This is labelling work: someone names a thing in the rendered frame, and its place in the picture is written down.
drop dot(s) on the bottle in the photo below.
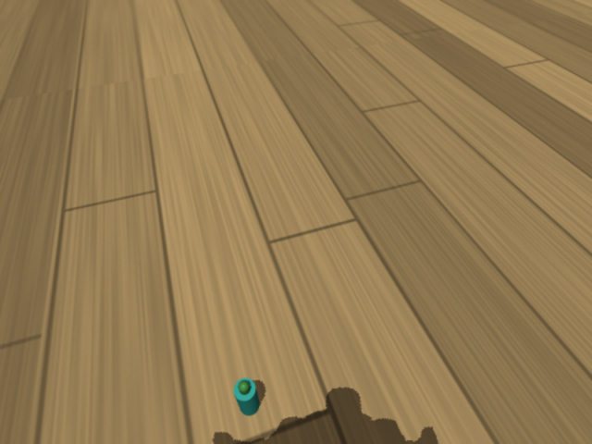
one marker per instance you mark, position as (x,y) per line
(246,396)

